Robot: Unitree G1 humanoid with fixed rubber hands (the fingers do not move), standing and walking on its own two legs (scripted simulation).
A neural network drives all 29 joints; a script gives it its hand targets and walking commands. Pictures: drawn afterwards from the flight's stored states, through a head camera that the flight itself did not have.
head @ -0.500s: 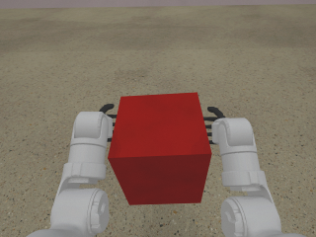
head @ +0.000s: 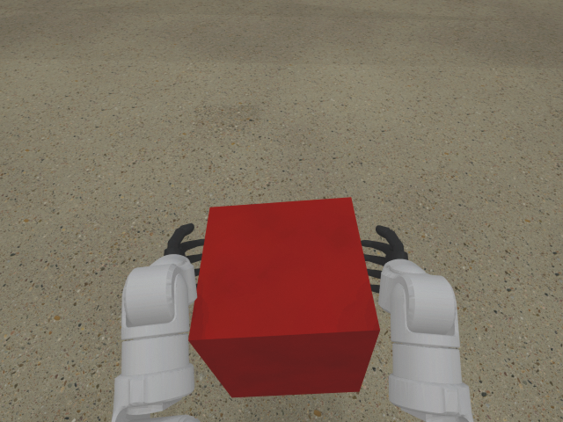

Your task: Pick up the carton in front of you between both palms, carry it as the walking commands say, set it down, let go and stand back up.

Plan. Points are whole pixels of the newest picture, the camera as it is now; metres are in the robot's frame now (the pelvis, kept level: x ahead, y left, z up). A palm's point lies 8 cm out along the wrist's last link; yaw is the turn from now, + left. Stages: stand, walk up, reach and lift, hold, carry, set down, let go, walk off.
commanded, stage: carry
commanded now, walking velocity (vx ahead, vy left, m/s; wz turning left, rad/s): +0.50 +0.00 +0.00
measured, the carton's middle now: (287, 303) +0.30 +0.01 -0.02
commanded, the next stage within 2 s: none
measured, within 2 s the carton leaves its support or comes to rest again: neither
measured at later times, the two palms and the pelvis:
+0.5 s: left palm (225, 149) +0.55 +0.12 +0.08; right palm (382, 148) +0.58 -0.17 +0.07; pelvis +0.29 -0.04 +0.00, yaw +4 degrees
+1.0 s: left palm (215, 73) +0.88 +0.19 +0.06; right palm (332, 74) +0.88 -0.11 +0.06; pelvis +0.60 +0.04 +0.00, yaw +0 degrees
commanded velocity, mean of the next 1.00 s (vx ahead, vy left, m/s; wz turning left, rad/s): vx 0.50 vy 0.00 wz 0.00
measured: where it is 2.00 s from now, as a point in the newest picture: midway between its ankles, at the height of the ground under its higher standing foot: (275, 198)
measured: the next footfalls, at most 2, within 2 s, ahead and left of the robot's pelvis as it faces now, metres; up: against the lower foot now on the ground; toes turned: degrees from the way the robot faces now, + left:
right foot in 0.30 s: +0.37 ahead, -0.12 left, +0.00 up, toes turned -9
left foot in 0.82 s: +0.68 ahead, +0.12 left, +0.00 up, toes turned +13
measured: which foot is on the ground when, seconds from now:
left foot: down 0.00-0.34, up 0.36-0.80, down 0.82-1.00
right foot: up 0.00-0.28, down 0.30-0.82, up 0.84-1.00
